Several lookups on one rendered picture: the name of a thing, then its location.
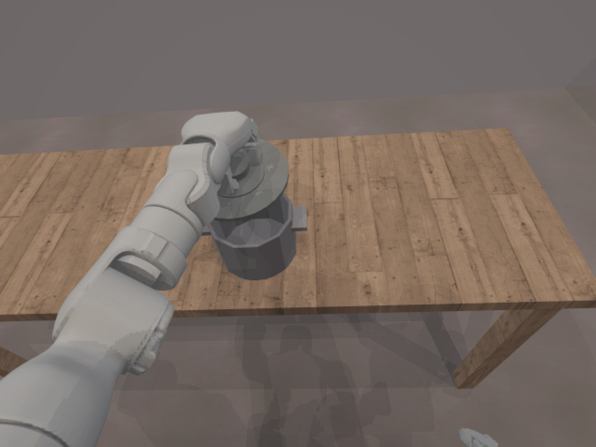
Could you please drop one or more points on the right robot hand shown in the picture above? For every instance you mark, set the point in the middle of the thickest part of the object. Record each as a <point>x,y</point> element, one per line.
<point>473,438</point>

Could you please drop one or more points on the lid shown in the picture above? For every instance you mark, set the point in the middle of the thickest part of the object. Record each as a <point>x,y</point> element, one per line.
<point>259,190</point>

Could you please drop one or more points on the knob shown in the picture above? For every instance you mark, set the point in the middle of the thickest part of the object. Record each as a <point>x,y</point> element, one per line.
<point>239,166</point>

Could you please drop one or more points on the left robot hand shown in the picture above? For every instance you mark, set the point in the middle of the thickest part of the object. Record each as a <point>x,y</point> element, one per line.
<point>236,131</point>

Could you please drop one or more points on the pot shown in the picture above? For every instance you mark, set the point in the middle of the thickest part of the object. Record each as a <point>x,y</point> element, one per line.
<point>262,246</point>

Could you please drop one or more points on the robot left forearm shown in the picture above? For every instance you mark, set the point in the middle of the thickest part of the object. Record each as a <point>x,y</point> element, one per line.
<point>154,248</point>

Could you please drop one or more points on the table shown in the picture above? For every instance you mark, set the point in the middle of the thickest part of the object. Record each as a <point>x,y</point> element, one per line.
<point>409,222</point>

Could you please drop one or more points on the left robot upper arm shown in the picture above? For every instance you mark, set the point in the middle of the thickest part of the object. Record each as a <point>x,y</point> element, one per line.
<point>61,397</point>

